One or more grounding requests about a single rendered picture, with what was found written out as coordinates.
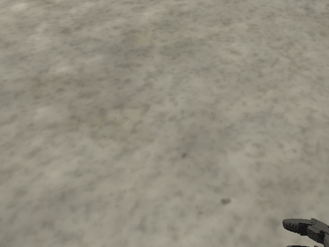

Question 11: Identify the right robot hand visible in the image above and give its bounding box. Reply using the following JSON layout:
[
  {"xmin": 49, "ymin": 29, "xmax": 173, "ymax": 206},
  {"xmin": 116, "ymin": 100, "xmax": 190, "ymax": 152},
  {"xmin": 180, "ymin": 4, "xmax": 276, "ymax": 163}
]
[{"xmin": 282, "ymin": 218, "xmax": 329, "ymax": 247}]

